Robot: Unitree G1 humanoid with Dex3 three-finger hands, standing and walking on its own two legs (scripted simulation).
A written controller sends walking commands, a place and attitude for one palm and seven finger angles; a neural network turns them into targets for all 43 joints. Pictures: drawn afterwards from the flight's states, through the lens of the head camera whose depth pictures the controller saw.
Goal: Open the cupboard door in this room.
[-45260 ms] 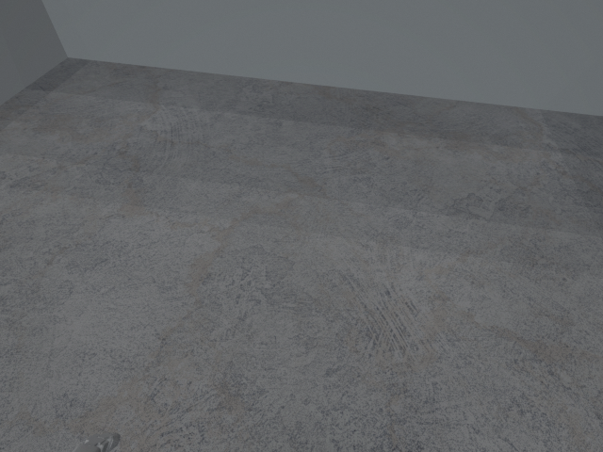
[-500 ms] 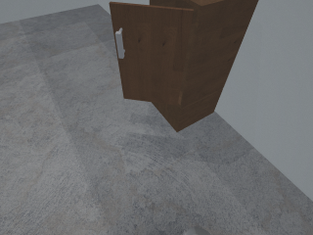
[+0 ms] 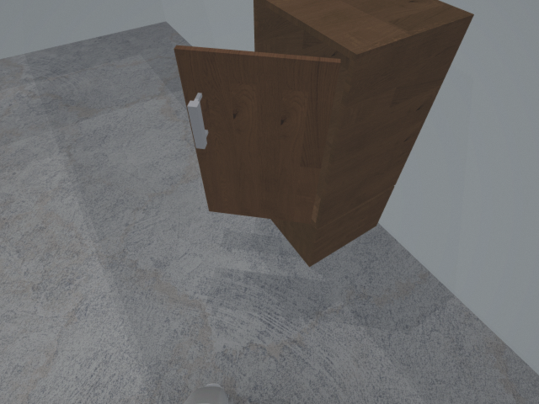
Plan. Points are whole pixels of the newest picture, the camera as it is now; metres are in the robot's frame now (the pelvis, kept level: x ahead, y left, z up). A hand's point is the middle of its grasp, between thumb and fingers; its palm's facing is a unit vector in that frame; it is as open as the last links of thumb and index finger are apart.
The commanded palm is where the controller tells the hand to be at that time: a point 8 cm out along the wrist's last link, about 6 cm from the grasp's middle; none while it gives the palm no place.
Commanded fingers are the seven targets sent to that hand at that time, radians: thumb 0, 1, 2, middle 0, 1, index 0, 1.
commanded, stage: take the last steps up to it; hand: left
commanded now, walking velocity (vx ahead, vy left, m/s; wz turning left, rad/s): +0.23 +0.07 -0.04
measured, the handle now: (200, 120) +0.75 +0.24 -0.04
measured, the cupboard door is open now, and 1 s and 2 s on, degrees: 49 49 49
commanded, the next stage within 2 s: come to a stop and stand still in 0.22 s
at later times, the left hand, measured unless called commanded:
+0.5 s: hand (160, 339) +0.25 +0.23 -0.18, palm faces -0.05 -0.97 -0.23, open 7.3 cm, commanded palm none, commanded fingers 0.00 0.90 0.90 -0.20 -0.30 -0.20 -0.30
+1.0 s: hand (157, 362) +0.21 +0.23 -0.19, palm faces -0.06 -0.97 -0.25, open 7.4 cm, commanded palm none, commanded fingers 0.00 0.90 0.90 -0.20 -0.30 -0.20 -0.30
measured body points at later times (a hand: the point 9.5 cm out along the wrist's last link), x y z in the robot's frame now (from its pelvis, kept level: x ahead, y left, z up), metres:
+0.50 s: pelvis +0.16 +0.05 -0.01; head +0.18 +0.04 +0.44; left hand +0.25 +0.28 -0.16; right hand +0.14 -0.18 -0.18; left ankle +0.14 +0.15 -0.75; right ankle +0.17 -0.06 -0.75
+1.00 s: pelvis +0.15 +0.04 -0.02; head +0.18 +0.03 +0.43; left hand +0.21 +0.28 -0.17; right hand +0.20 -0.20 -0.17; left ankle +0.14 +0.15 -0.75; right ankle +0.16 -0.07 -0.75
